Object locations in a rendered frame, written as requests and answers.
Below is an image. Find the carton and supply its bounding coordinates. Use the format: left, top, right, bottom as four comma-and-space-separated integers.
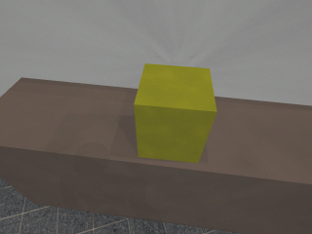
134, 63, 217, 163

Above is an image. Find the pedestal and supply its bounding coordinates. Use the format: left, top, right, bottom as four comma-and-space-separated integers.
0, 77, 312, 234

